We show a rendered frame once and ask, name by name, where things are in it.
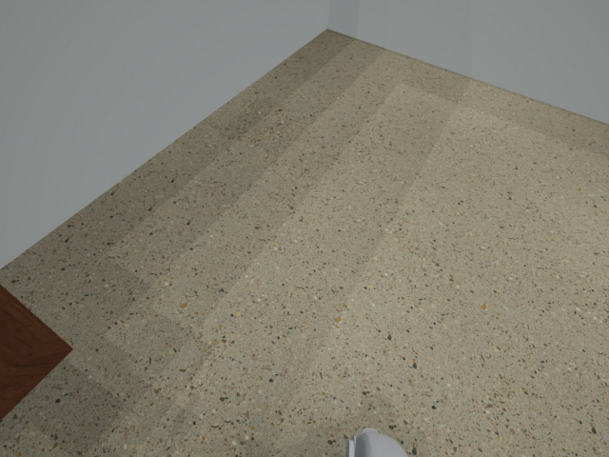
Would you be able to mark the right robot thigh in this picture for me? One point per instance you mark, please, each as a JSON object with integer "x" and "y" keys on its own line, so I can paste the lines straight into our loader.
{"x": 371, "y": 444}

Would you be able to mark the cabinet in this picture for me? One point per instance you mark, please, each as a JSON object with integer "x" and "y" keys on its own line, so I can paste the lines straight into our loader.
{"x": 29, "y": 351}

